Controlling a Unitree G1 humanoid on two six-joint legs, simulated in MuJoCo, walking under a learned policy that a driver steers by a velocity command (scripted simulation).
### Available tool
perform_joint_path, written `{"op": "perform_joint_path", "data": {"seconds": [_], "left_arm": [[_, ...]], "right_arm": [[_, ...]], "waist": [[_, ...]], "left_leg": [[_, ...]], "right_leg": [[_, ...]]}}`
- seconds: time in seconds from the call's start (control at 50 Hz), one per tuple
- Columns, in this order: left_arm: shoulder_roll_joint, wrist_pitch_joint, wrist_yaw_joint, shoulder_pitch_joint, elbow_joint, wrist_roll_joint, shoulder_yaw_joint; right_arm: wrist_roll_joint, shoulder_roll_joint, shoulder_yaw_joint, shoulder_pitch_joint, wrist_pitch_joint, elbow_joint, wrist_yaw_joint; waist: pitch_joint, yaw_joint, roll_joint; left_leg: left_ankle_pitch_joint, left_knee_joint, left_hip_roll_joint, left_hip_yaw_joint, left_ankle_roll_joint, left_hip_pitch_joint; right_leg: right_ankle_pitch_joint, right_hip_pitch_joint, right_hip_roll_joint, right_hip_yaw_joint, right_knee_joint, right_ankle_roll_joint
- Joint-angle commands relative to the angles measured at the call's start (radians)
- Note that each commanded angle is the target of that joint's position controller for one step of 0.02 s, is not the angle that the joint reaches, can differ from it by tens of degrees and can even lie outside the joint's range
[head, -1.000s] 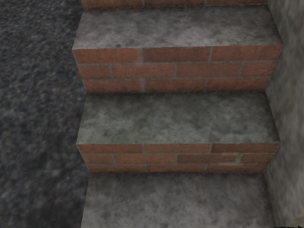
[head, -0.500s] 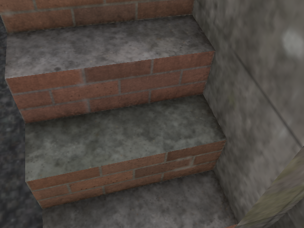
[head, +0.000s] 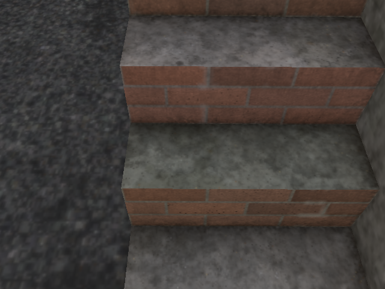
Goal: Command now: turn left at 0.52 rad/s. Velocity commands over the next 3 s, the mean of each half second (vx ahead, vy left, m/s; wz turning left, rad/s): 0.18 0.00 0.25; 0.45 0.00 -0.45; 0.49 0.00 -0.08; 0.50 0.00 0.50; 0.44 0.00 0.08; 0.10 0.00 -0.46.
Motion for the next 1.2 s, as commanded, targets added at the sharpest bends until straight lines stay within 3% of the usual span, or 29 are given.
{"op": "perform_joint_path", "data": {"seconds": [0.02, 0.04, 0.06, 0.08, 0.1, 0.14, 0.2, 0.28, 0.4, 0.46, 0.5, 0.54, 0.66, 0.7, 0.72, 0.74, 0.76, 0.82, 0.88, 0.92, 0.96, 0.98, 1.0, 1.02, 1.04, 1.06, 1.1, 1.14, 1.2], "left_arm": [[0.093, -0.02, -0.007, 0.083, -0.024, 0.002, 0.025], [0.026, -0.024, -0.018, 0.083, -0.073, 0.055, -0.001], [0.052, -0.035, -0.017, -0.009, -0.109, 0.038, 0.001], [0.111, -0.034, -0.016, -0.037, -0.109, 0.01, 0.019], [0.119, -0.029, -0.012, -0.035, -0.099, 0.0, 0.024], [0.123, -0.007, 0.005, -0.039, -0.093, 0.024, 0.035], [0.078, -0.008, -0.006, -0.006, -0.095, 0.023, 0.03], [0.004, -0.022, -0.024, 0.003, -0.079, 0.03, 0.0], [0.023, -0.055, -0.043, -0.021, -0.091, 0.0, -0.006], [0.005, -0.071, -0.05, 0.042, -0.058, 0.011, -0.014], [0.054, -0.079, -0.054, 0.034, -0.054, -0.002, 0.004], [0.054, -0.082, -0.064, -0.019, -0.088, 0.013, 0.005], [0.034, -0.076, -0.061, -0.104, -0.162, -0.018, 0.001], [0.006, -0.079, -0.058, -0.114, -0.185, -0.029, -0.008], [0.018, -0.072, -0.056, -0.124, -0.2, -0.031, -0.003], [0.056, -0.053, -0.054, -0.114, -0.204, -0.038, 0.012], [0.054, -0.038, -0.057, -0.104, -0.206, -0.036, 0.015], [-0.018, -0.029, -0.079, -0.141, -0.215, -0.014, -0.008], [-0.033, -0.04, -0.092, -0.183, -0.227, -0.002, -0.021], [0.016, -0.018, -0.082, -0.074, -0.215, 0.018, -0.004], [0.06, -0.005, -0.081, 0.055, -0.182, 0.015, 0.024], [0.046, -0.009, -0.072, 0.131, -0.16, 0.02, 0.028], [0.073, -0.02, -0.065, 0.243, -0.126, 0.032, 0.038], [0.166, -0.037, -0.067, 0.209, -0.144, 0.052, 0.033], [0.201, -0.051, -0.071, 0.209, -0.176, 0.046, 0.045], [0.167, -0.038, -0.065, 0.185, -0.167, 0.037, 0.038], [0.117, -0.024, -0.047, 0.117, -0.159, 0.031, 0.014], [0.069, -0.025, -0.029, 0.106, -0.126, 0.051, -0.016], [0.007, -0.032, -0.039, 0.273, 0.011, 0.032, -0.045]], "right_arm": [[0.002, -0.121, -0.048, 0.092, -0.022, -0.049, -0.009], [-0.011, -0.243, -0.078, 0.154, -0.021, -0.068, -0.031], [-0.058, -0.269, -0.07, 0.165, -0.035, -0.092, -0.02], [-0.059, -0.24, -0.067, 0.137, -0.049, -0.099, -0.014], [-0.034, -0.201, -0.055, 0.057, -0.048, -0.103, -0.022], [-0.004, -0.158, -0.039, -0.035, -0.022, -0.124, -0.041], [-0.012, -0.11, -0.023, -0.038, -0.012, -0.139, -0.058], [-0.031, -0.035, 0.005, -0.032, -0.032, -0.128, -0.063], [-0.029, -0.069, 0.002, -0.01, -0.048, -0.107, -0.043], [-0.012, -0.032, 0.019, -0.08, -0.07, -0.122, -0.039], [-0.025, 0.021, 0.032, -0.097, -0.095, -0.146, -0.033], [-0.02, 0.011, 0.028, -0.122, -0.115, -0.16, -0.037], [-0.017, -0.037, -0.003, -0.075, -0.124, -0.173, -0.026], [-0.021, -0.093, -0.035, 0.036, -0.108, -0.147, -0.03], [-0.022, -0.097, -0.042, 0.097, -0.1, -0.121, -0.035], [-0.029, -0.077, -0.04, 0.137, -0.096, -0.099, -0.037], [-0.03, -0.071, -0.04, 0.125, -0.092, -0.093, -0.039], [-0.032, -0.09, -0.042, -0.021, -0.088, -0.099, -0.038], [-0.027, -0.125, -0.043, -0.079, -0.096, -0.088, -0.035], [-0.011, -0.151, -0.044, -0.087, -0.086, -0.081, -0.029], [0.011, -0.141, -0.036, -0.114, -0.071, -0.083, -0.035], [0.02, -0.117, -0.03, -0.139, -0.059, -0.089, -0.037], [0.004, -0.06, -0.012, -0.188, -0.065, -0.129, -0.04], [-0.025, 0.102, 0.034, -0.216, -0.081, -0.192, -0.036], [-0.001, -0.015, 0.018, -0.022, -0.1, -0.161, -0.019], [0.016, -0.088, 0.002, -0.044, -0.105, -0.154, -0.007], [-0.011, -0.035, 0.019, -0.109, -0.091, -0.163, -0.019], [-0.036, 0.027, 0.041, -0.039, -0.056, -0.12, -0.018], [-0.003, 0.115, 0.081, -0.059, -0.039, -0.13, -0.027]], "waist": [[-0.103, -0.025, -0.067], [-0.12, -0.023, 0.259], [-0.215, -0.076, 0.243], [-0.2, -0.083, 0.122], [-0.149, -0.044, 0.09], [-0.116, -0.012, 0.08], [-0.128, 0.006, 0.126], [-0.15, -0.007, 0.144], [-0.039, -0.041, 0.104], [-0.026, -0.002, 0.032], [-0.031, -0.026, -0.157], [0.002, -0.03, -0.263], [-0.14, -0.051, -0.024], [-0.15, -0.085, 0.151], [-0.091, -0.097, 0.228], [-0.055, -0.085, 0.152], [-0.035, -0.066, 0.054], [-0.027, -0.027, 0.064], [-0.062, -0.03, 0.084], [-0.172, 0.021, 0.154], [-0.219, 0.094, 0.12], [-0.224, 0.138, 0.064], [-0.136, 0.189, -0.109], [-0.06, 0.092, -0.367], [-0.285, 0.062, -0.234], [-0.156, 0.058, -0.105], [-0.001, 0.012, 0.02], [0.018, -0.02, -0.056], [0.037, 0.012, -0.09]], "left_leg": [[0.238, -0.25, -0.055, 0.012, 0.072, 0.301], [0.707, -0.265, 0.227, -0.383, 0.205, 0.503], [0.799, -0.323, 0.37, -0.61, 0.405, 0.442], [0.657, -0.343, 0.329, -0.55, 0.397, 0.393], [0.497, -0.349, 0.274, -0.465, 0.333, 0.33], [0.356, -0.373, 0.209, -0.383, 0.263, 0.219], [0.021, -0.424, 0.123, -0.339, 0.235, 0.138], [-0.076, -0.451, 0.119, -0.294, 0.219, 0.127], [-0.255, -0.499, 0.178, -0.374, 0.242, 0.148], [-0.197, -0.423, 0.109, -0.298, 0.185, 0.121], [-0.047, -0.252, -0.049, -0.083, 0.099, 0.142], [0.015, -0.15, -0.06, -0.027, 0.055, 0.08], [0.345, -0.262, -0.005, -0.062, 0.075, 0.345], [0.448, -0.314, 0.127, -0.237, 0.191, 0.608], [0.554, -0.377, 0.281, -0.364, 0.28, 0.646], [0.601, -0.383, 0.381, -0.405, 0.336, 0.621], [0.527, -0.4, 0.369, -0.352, 0.327, 0.567], [0.532, -0.435, 0.257, -0.133, 0.252, 0.376], [0.709, -0.386, 0.18, 0.02, 0.202, 0.296], [0.968, -0.267, 0.205, 0.031, 0.213, 0.324], [0.998, -0.063, 0.192, 0.082, 0.185, 0.326], [0.877, 0.114, 0.153, 0.126, 0.154, 0.256], [0.312, 0.462, 0.085, 0.12, 0.107, -0.032], [-0.339, 0.908, -0.034, 0.075, 0.059, -0.401], [-0.301, 0.982, -0.065, -0.135, 0.025, -0.441], [-0.232, 0.965, -0.039, -0.131, -0.004, -0.561], [-0.091, 0.932, 0.018, -0.099, -0.01, -0.579], [0.007, 1.171, -0.013, -0.029, -0.035, -0.53], [-0.062, 1.554, -0.01, -0.027, -0.012, -0.834]], "right_leg": [[0.167, -0.109, -0.094, -0.013, 0.129, -0.082], [-0.297, -0.425, 0.018, -0.094, 0.508, 0.034], [-0.405, -0.493, 0.104, 0.106, 0.726, 0.049], [-0.34, -0.484, 0.08, 0.171, 0.806, 0.036], [-0.242, -0.481, 0.057, 0.181, 0.777, 0.021], [-0.118, -0.433, 0.053, 0.174, 0.723, 0.022], [0.006, -0.359, 0.092, 0.142, 0.62, 0.006], [0.031, -0.214, 0.073, 0.11, 0.346, 0.001], [-0.038, -0.124, 0.073, 0.078, 0.085, -0.084], [0.043, 0.002, 0.049, 0.123, -0.061, -0.151], [-0.035, -0.029, -0.017, 0.307, -0.155, -0.223], [0.004, 0.013, -0.117, 0.5, -0.27, -0.272], [0.444, 0.018, 0.042, 0.32, -0.002, -0.196], [0.222, -0.313, 0.143, 0.202, 0.228, -0.119], [-0.194, -0.494, 0.136, 0.161, 0.369, -0.089], [-0.306, -0.584, 0.064, 0.16, 0.557, -0.068], [-0.282, -0.589, 0.023, 0.17, 0.589, -0.057], [-0.155, -0.434, 0.019, 0.084, 0.533, -0.024], [-0.035, -0.253, 0.05, 0.018, 0.356, -0.027], [-0.034, -0.103, 0.105, -0.037, 0.379, -0.051], [0.037, 0.005, 0.13, -0.057, 0.237, -0.108], [0.156, 0.118, 0.162, -0.076, 0.094, -0.143], [0.262, 0.275, 0.15, 0.045, -0.046, -0.191], [0.687, 0.295, -0.079, 0.457, -0.023, -0.279], [0.334, 0.361, -0.284, 0.816, -0.222, -0.504], [-0.112, 0.301, -0.279, 0.833, -0.287, -0.516], [-0.306, 0.112, -0.189, 0.697, -0.288, -0.401], [-0.068, -0.076, -0.125, 0.513, -0.258, -0.378], [0.075, 0.027, -0.131, 0.402, -0.212, -0.351]]}}
Next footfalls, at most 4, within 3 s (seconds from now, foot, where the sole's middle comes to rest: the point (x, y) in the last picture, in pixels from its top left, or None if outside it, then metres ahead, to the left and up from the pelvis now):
0.02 left None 0.06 0.12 -0.77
0.46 right None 0.04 -0.08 -0.77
1.00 right None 0.15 -0.11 -0.77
1.50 left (196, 282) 0.41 0.02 -0.55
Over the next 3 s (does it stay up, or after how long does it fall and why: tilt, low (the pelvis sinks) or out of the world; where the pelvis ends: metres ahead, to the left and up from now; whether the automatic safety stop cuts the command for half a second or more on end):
stays up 0.76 -0.13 0.55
